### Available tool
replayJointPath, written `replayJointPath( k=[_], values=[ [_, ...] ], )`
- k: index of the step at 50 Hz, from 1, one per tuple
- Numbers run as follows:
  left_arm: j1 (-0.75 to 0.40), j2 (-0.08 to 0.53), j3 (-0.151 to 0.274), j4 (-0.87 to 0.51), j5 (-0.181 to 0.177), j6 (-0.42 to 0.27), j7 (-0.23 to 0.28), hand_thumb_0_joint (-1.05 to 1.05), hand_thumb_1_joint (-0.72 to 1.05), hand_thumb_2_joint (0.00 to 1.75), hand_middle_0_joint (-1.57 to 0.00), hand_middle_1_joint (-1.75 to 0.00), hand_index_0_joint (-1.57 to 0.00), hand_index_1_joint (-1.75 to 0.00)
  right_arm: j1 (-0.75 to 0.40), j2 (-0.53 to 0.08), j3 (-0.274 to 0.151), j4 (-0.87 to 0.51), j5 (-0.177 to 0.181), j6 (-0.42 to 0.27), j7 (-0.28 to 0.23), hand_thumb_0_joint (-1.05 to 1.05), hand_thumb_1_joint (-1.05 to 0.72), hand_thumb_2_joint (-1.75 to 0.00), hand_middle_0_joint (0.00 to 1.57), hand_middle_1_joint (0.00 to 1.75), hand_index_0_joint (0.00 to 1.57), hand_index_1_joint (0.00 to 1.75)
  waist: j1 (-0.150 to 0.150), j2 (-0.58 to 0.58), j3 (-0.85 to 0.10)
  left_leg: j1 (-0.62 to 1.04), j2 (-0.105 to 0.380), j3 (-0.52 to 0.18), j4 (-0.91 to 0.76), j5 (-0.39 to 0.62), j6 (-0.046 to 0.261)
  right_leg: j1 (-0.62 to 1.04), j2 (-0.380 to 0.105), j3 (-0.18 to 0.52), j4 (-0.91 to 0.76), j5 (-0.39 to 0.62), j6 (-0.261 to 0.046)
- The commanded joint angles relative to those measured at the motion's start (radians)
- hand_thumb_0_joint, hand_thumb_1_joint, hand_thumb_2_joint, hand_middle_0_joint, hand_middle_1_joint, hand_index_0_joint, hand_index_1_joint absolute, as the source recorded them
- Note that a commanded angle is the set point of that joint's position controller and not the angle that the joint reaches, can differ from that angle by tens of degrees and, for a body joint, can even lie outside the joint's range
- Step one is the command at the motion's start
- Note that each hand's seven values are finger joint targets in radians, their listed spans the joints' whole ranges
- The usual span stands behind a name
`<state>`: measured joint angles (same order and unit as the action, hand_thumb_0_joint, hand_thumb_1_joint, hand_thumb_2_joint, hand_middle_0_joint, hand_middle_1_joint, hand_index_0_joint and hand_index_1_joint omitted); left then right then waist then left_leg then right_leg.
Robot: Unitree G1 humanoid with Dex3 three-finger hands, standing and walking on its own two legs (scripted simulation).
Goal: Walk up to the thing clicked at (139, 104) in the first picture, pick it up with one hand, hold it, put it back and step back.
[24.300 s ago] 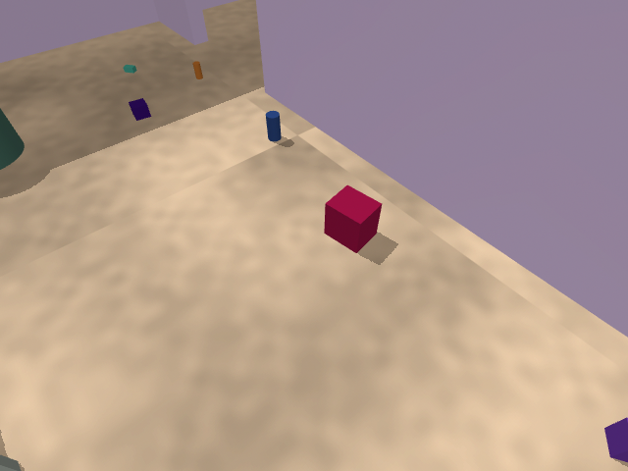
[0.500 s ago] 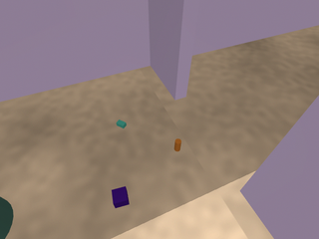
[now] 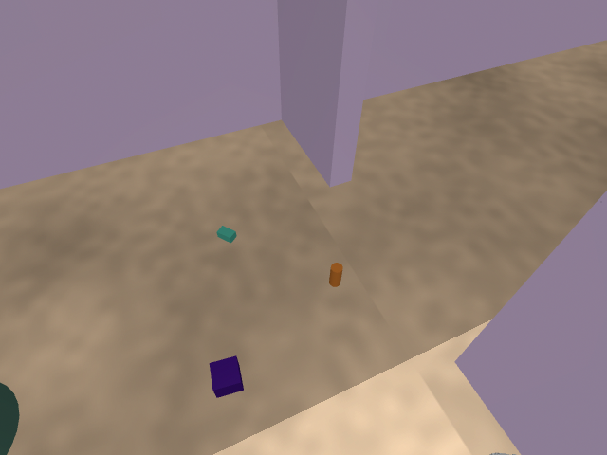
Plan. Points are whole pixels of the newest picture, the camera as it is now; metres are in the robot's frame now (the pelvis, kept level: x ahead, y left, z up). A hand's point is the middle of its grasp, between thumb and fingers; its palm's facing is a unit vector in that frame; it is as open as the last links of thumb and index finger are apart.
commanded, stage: stand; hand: left
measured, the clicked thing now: (226, 376) +0.47 +0.23 -0.74
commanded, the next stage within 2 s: walk up in 1.40 s
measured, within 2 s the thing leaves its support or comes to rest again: neither
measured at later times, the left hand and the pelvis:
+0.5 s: hand out of the picture +0.07 +0.26 -0.16, palm faces -0.02 -0.94 -0.34, open 7.4 cm; pelvis +0.00 +0.00 +0.00, yaw +0 degrees
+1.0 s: hand out of the picture +0.07 +0.26 -0.16, palm faces -0.03 -0.94 -0.34, open 7.4 cm; pelvis +0.00 +0.01 +0.00, yaw +0 degrees
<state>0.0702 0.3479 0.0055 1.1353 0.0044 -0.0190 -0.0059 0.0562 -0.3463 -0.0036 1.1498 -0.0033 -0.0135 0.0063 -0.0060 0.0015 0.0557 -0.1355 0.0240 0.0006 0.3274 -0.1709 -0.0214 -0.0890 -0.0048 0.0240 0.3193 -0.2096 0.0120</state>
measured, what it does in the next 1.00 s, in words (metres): stands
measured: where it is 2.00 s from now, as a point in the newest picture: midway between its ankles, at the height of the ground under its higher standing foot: outside the picture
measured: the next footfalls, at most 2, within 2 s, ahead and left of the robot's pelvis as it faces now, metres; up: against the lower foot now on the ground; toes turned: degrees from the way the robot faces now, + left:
none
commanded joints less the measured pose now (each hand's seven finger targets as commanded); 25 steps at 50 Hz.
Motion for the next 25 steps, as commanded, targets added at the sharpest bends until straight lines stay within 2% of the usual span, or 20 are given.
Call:
replayJointPath(
  k=[1, 3, 5, 7, 10, 12, 16, 20, 24, 25],
  values=[
    [-0.034, 0.214, 0.043, -0.056, -0.002, -0.018, 0.016, 0.0, 0.9, 0.9, -0.2, -0.3, -0.2, -0.3, -0.041, -0.221, -0.04, -0.055, -0.002, -0.022, -0.014, 0.0, -0.9, -0.9, 0.2, 0.3, 0.2, 0.3, -0.005, 0.002, -0.133, 0.08, 0.115, -0.076, -0.02, 0.254, 0.036, 0.008, -0.121, 0.07, -0.037, 0.271, -0.02],
    [-0.028, 0.215, 0.044, -0.055, -0.001, -0.019, 0.017, 0.0, 0.9, 0.9, -0.2, -0.3, -0.2, -0.3, -0.056, -0.217, -0.041, -0.059, -0.001, -0.021, -0.014, 0.0, -0.9, -0.9, 0.2, 0.3, 0.2, 0.3, 0.0, -0.008, -0.135, 0.101, 0.119, -0.079, -0.015, 0.279, 0.037, 0.003, -0.121, 0.067, -0.035, 0.291, -0.021],
    [-0.031, 0.214, 0.044, -0.055, -0.001, -0.018, 0.017, 0.0, 0.9, 0.9, -0.2, -0.3, -0.2, -0.3, -0.051, -0.215, -0.039, -0.057, -0.002, -0.021, -0.014, 0.0, -0.9, -0.9, 0.2, 0.3, 0.2, 0.3, -0.002, 0.0, -0.13, 0.091, 0.117, -0.076, -0.021, 0.257, 0.036, 0.005, -0.121, 0.068, -0.041, 0.27, -0.02],
    [-0.026, 0.214, 0.044, -0.052, -0.001, -0.016, 0.016, 0.0, 0.9, 0.9, -0.2, -0.3, -0.2, -0.3, -0.052, -0.214, -0.039, -0.057, 0.0, -0.022, -0.015, 0.0, -0.9, -0.9, 0.2, 0.3, 0.2, 0.3, -0.002, 0.005, -0.121, 0.104, 0.117, -0.078, -0.023, 0.279, 0.034, -0.005, -0.119, 0.067, -0.04, 0.27, -0.022],
    [-0.021, 0.212, 0.043, -0.049, -0.001, -0.013, 0.016, 0.0, 0.9, 0.9, -0.2, -0.3, -0.2, -0.3, -0.057, -0.216, -0.039, -0.057, -0.003, -0.019, -0.013, 0.0, -0.9, -0.9, 0.2, 0.3, 0.2, 0.3, 0.001, 0.004, -0.083, 0.062, 0.109, -0.082, -0.05, 0.165, 0.033, -0.018, -0.112, 0.065, -0.06, 0.163, -0.019],
    [-0.023, 0.216, 0.043, -0.052, 0.001, -0.013, 0.015, 0.0, 0.9, 0.9, -0.2, -0.3, -0.2, -0.3, -0.054, -0.211, -0.039, -0.06, -0.003, -0.02, -0.013, 0.0, -0.9, -0.9, 0.2, 0.3, 0.2, 0.3, 0.0, -0.01, -0.093, 0.074, 0.113, -0.083, -0.047, 0.195, 0.035, -0.016, -0.116, 0.067, -0.053, 0.183, -0.023],
    [-0.016, 0.21, 0.039, -0.053, 0.002, -0.014, 0.015, 0.0, 0.9, 0.9, -0.2, -0.3, -0.2, -0.3, -0.055, -0.219, -0.041, -0.061, -0.001, -0.019, -0.012, 0.0, -0.9, -0.9, 0.2, 0.3, 0.2, 0.3, 0.002, 0.003, -0.083, 0.074, 0.11, -0.084, -0.045, 0.163, 0.036, -0.033, -0.117, 0.071, -0.065, 0.154, -0.023],
    [-0.006, 0.218, 0.041, -0.053, 0.001, -0.015, 0.016, 0.0, 0.9, 0.9, -0.2, -0.3, -0.2, -0.3, -0.05, -0.214, -0.04, -0.059, -0.002, -0.02, -0.012, 0.0, -0.9, -0.9, 0.2, 0.3, 0.2, 0.3, 0.004, -0.004, -0.095, 0.079, 0.109, -0.088, -0.044, 0.192, 0.036, -0.018, -0.119, 0.067, -0.056, 0.186, -0.026],
    [-0.014, 0.216, 0.04, -0.056, 0.0, -0.013, 0.015, 0.0, 0.9, 0.9, -0.2, -0.3, -0.2, -0.3, -0.036, -0.219, -0.039, -0.057, -0.002, -0.02, -0.012, 0.0, -0.9, -0.9, 0.2, 0.3, 0.2, 0.3, -0.002, 0.003, -0.091, 0.063, 0.106, -0.085, -0.05, 0.168, 0.036, -0.011, -0.12, 0.071, -0.058, 0.163, -0.027],
    [-0.003, 0.216, 0.039, -0.058, 0.0, -0.015, 0.015, 0.0, 0.9, 0.9, -0.2, -0.3, -0.2, -0.3, -0.04, -0.216, -0.038, -0.058, -0.002, -0.021, -0.011, 0.0, -0.9, -0.9, 0.2, 0.3, 0.2, 0.3, 0.004, -0.003, -0.097, 0.076, 0.112, -0.088, -0.046, 0.189, 0.035, -0.017, -0.12, 0.067, -0.053, 0.172, -0.027]
  ],
)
